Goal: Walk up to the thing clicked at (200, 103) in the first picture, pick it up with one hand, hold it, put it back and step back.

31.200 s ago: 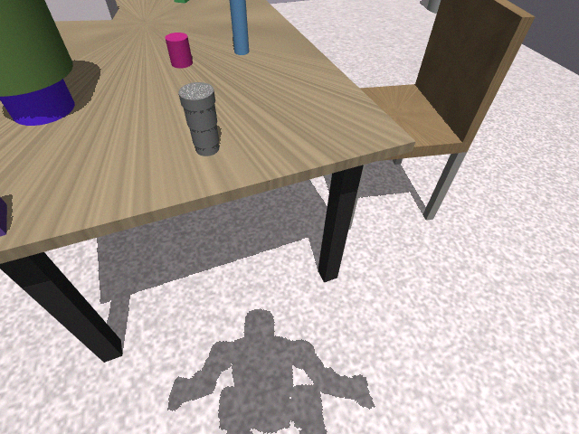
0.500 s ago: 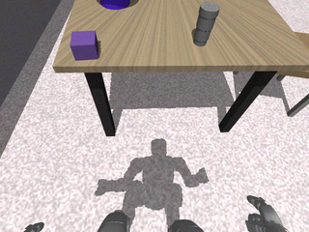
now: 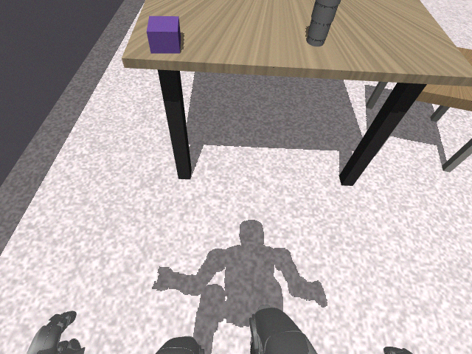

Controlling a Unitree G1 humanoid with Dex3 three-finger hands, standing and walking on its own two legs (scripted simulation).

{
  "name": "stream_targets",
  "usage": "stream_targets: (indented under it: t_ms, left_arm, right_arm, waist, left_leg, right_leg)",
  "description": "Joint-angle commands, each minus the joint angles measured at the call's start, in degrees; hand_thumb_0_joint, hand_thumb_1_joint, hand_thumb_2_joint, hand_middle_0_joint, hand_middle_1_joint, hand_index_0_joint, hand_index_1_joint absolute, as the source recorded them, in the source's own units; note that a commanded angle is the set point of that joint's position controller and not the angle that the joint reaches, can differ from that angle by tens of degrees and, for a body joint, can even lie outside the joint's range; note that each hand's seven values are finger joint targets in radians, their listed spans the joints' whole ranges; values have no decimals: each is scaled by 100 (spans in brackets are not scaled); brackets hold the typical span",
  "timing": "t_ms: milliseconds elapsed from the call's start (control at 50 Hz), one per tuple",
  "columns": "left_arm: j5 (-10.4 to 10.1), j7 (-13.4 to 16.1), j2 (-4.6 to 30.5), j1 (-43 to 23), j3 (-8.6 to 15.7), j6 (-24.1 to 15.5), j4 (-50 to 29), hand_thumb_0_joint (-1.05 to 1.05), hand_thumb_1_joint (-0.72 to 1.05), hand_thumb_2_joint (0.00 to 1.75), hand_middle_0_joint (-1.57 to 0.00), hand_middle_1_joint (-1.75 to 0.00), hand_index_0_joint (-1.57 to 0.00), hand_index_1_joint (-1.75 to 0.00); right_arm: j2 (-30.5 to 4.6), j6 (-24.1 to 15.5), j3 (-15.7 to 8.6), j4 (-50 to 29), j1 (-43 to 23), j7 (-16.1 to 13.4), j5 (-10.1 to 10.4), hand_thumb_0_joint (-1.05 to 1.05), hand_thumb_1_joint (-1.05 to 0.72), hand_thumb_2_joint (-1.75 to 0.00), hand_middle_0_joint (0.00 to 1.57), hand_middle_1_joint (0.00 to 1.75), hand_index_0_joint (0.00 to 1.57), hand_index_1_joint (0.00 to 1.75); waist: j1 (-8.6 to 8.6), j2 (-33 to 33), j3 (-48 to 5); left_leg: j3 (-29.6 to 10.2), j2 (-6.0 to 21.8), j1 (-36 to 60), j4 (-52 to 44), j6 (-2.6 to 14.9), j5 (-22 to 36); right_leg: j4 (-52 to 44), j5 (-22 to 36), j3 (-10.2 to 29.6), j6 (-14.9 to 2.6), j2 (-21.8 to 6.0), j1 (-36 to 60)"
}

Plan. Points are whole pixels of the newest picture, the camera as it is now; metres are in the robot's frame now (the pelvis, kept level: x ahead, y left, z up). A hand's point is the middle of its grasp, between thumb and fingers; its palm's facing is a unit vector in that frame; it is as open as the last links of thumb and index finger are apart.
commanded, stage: step back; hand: right
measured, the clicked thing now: (322, 18) +0.96 -0.28 +0.05
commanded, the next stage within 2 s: stand in 1.38 s
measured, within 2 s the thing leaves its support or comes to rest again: neither
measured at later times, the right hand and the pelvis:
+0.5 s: hand out of the picture -0.08 -0.29 -0.15, palm faces -0.03 +0.92 -0.38, open 7.4 cm; pelvis -0.14 -0.02 +0.00, yaw -2 degrees
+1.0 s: hand out of the picture -0.05 -0.28 -0.14, palm faces -0.05 +0.92 -0.38, open 7.4 cm; pelvis -0.12 -0.01 +0.01, yaw +1 degrees
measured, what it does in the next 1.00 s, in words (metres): walks backwards: right foot, then left foot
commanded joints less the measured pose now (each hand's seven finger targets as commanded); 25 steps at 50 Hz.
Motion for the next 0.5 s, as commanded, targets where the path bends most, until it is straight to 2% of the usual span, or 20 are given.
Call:
stream_targets:
  t_ms: [0, 40, 80, 100, 120, 140, 160, 200, 220, 240, 260, 280, 300, 320, 340, 360, 420, 440, 460, 480]
  left_arm:
    - [-39, 31, 1150, 541, 437, -115, -189, 0, 90, 90, -20, -30, -20, -30]
    - [14, -10, 1015, 578, 393, -145, -172, 0, 90, 90, -20, -30, -20, -30]
    - [40, -46, 983, 387, 342, -180, -228, 0, 90, 90, -20, -30, -20, -30]
    - [40, -65, 960, 370, 315, -205, -228, 0, 90, 90, -20, -30, -20, -30]
    - [45, -77, 955, 400, 286, -242, -180, 0, 90, 90, -20, -30, -20, -30]
    - [46, -85, 952, 566, 280, -283, -92, 0, 90, 90, -20, -30, -20, -30]
    - [43, -98, 940, 774, 267, -323, 53, 0, 90, 90, -20, -30, -20, -30]
    - [78, -101, 933, 1376, 308, -391, 456, 0, 90, 90, -20, -30, -20, -30]
    - [162, -83, 1131, 1368, 387, -436, 515, 0, 90, 90, -20, -30, -20, -30]
    - [252, -75, 1693, 1242, 539, -477, 355, 0, 90, 90, -20, -30, -20, -30]
    - [242, -60, 2195, 728, 603, -456, 153, 0, 90, 90, -20, -30, -20, -30]
    - [204, -44, 1987, 376, 566, -493, 36, 0, 90, 90, -20, -30, -20, -30]
    - [150, -33, 1665, 37, 454, -531, -20, 0, 90, 90, -20, -30, -20, -30]
    - [193, -11, 1505, -86, 406, -548, -37, 0, 90, 90, -20, -30, -20, -30]
    - [189, -15, 1423, 27, 428, -573, -11, 0, 90, 90, -20, -30, -20, -30]
    - [200, -29, 1445, 237, 426, -601, 17, 0, 90, 90, -20, -30, -20, -30]
    - [226, -63, 1521, 559, 475, -615, 129, 0, 90, 90, -20, -30, -20, -30]
    - [216, -76, 1566, 568, 471, -604, 146, 0, 90, 90, -20, -30, -20, -30]
    - [193, -91, 1556, 383, 447, -577, 120, 0, 90, 90, -20, -30, -20, -30]
    - [158, -111, 1505, 320, 406, -533, 106, 0, 90, 90, -20, -30, -20, -30]
  right_arm:
    - [-1564, -202, -435, -658, -714, -176, -28, 0, -90, -90, 20, 30, 20, 30]
    - [-1402, -171, -428, -658, -560, -150, -29, 0, -90, -90, 20, 30, 20, 30]
    - [-1461, -142, -477, -648, -318, -160, -14, 0, -90, -90, 20, 30, 20, 30]
    - [-1537, -142, -505, -635, -219, -157, -14, 0, -90, -90, 20, 30, 20, 30]
    - [-1619, -126, -527, -600, -162, -150, -30, 0, -90, -90, 20, 30, 20, 30]
    - [-1672, -102, -537, -624, -289, -143, -13, 0, -90, -90, 20, 30, 20, 30]
    - [-1725, -62, -547, -626, -352, -133, -17, 0, -90, -90, 20, 30, 20, 30]
    - [-1736, 25, -527, -619, -516, -84, 11, 0, -90, -90, 20, 30, 20, 30]
    - [-1397, 27, -436, -582, -417, -62, 40, 0, -90, -90, 20, 30, 20, 30]
    - [-1021, -31, -323, -777, -513, -54, 81, 0, -90, -90, 20, 30, 20, 30]
    - [-1197, -21, -421, -781, -867, -145, 75, 0, -90, -90, 20, 30, 20, 30]
    - [-1408, -14, -489, -689, -839, -142, 88, 0, -90, -90, 20, 30, 20, 30]
    - [-1378, -44, -464, -503, -575, -131, 126, 0, -90, -90, 20, 30, 20, 30]
    - [-1281, -82, -437, -437, -444, -123, 139, 0, -90, -90, 20, 30, 20, 30]
    - [-1265, -113, -413, -389, -326, -107, 139, 0, -90, -90, 20, 30, 20, 30]
    - [-1294, -154, -417, -390, -328, -83, 96, 0, -90, -90, 20, 30, 20, 30]
    - [-1205, -234, -387, -351, -478, -2, 31, 0, -90, -90, 20, 30, 20, 30]
    - [-1199, -271, -397, -342, -513, 27, 4, 0, -90, -90, 20, 30, 20, 30]
    - [-1158, -310, -405, -231, -353, 34, 12, 0, -90, -90, 20, 30, 20, 30]
    - [-1109, -363, -419, -89, -144, 31, 29, 0, -90, -90, 20, 30, 20, 30]
  waist:
    - [388, 716, -859]
    - [232, 855, -888]
    - [9, 983, -1049]
    - [-54, 1099, -1161]
    - [-102, 1186, -1297]
    - [-40, 1356, -1405]
    - [-9, 1403, -1488]
    - [242, 1243, -1516]
    - [206, 628, -1385]
    - [285, -825, -1092]
    - [532, -1192, -780]
    - [338, -718, -367]
    - [80, -223, -280]
    - [-9, -310, -414]
    - [28, -457, -580]
    - [151, -573, -730]
    - [437, -823, -670]
    - [441, -936, -665]
    - [325, -988, -697]
    - [187, -834, -763]
  left_leg:
    - [-1289, 1647, -211, -1556, 1068, 2112]
    - [-1193, 1530, 333, -1544, 1108, 1905]
    - [-1188, 1635, 838, -1411, 1208, 1985]
    - [-1195, 1677, 982, -1401, 1184, 1783]
    - [-1188, 1666, 1016, -1409, 1139, 1302]
    - [-1170, 1680, 921, -1378, 1047, 976]
    - [-1126, 1622, 794, -1313, 992, 726]
    - [-828, 1390, 139, -1097, 716, 56]
    - [-635, 1067, -608, -446, 409, -482]
    - [-231, 119, -1970, 508, -56, -1064]
    - [-842, -28, -1327, 1421, -267, -1569]
    - [-1120, 112, -1100, 2057, -288, -1240]
    - [-1047, -137, -1207, 2289, -267, -820]
    - [-850, -220, -1251, 2340, -241, -668]
    - [-718, -177, -1132, 2282, -277, -610]
    - [-595, -93, -1154, 2085, -297, -683]
    - [-299, 127, -1275, 738, -346, -973]
    - [-145, 154, -962, 322, -322, -1047]
    - [-11, 187, -443, -294, -286, -1007]
    - [157, 50, 156, -1180, -218, -604]
  right_leg:
    - [1464, 44, 433, 56, 180, 227]
    - [831, 8, 235, 229, 136, 140]
    - [-86, -139, 85, 315, -1, 210]
    - [-611, -172, -27, 286, -75, 363]
    - [-1218, -121, -192, 256, -168, 590]
    - [-1832, -35, -347, 172, -270, 922]
    - [-2447, 54, -509, 107, -221, 1244]
    - [-3671, 824, -808, -107, -89, 2150]
    - [-3924, 705, 27, -210, -456, 2434]
    - [-4313, -289, 2000, -653, -1661, 2407]
    - [-4686, -780, 2878, -1446, -2710, 615]
    - [-4719, -886, 2578, -1484, -2664, 69]
    - [-4250, 86, 1572, -1185, -2077, 409]
    - [-4072, 756, 1076, -1041, -1798, 679]
    - [-3946, 942, 850, -986, -1704, 878]
    - [-3850, 917, 805, -970, -1644, 1176]
    - [-3904, -134, 906, -961, -1692, 1840]
    - [-3976, -391, 944, -977, -1776, 1667]
    - [-3936, -411, 895, -958, -1810, 1410]
    - [-3626, -78, 643, -841, -1666, 1254]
